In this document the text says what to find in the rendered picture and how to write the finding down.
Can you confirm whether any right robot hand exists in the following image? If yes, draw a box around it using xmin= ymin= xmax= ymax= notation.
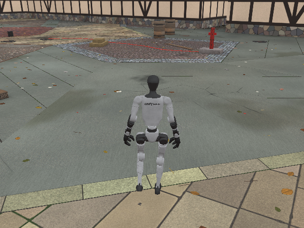
xmin=169 ymin=137 xmax=180 ymax=149

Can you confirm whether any left robot hand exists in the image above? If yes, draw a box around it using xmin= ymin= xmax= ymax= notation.
xmin=123 ymin=134 xmax=134 ymax=146

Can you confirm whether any robot right forearm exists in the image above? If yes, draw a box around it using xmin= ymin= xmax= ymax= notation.
xmin=170 ymin=116 xmax=179 ymax=138

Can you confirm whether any robot head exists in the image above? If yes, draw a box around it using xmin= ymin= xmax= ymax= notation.
xmin=145 ymin=75 xmax=161 ymax=98

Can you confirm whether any robot right upper arm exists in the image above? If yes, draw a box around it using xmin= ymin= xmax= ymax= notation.
xmin=162 ymin=96 xmax=175 ymax=123

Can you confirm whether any robot left upper arm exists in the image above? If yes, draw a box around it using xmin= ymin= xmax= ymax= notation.
xmin=130 ymin=95 xmax=143 ymax=122

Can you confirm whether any robot left forearm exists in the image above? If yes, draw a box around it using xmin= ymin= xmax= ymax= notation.
xmin=124 ymin=115 xmax=134 ymax=136

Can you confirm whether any robot left foot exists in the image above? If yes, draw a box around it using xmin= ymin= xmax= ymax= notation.
xmin=136 ymin=183 xmax=143 ymax=191

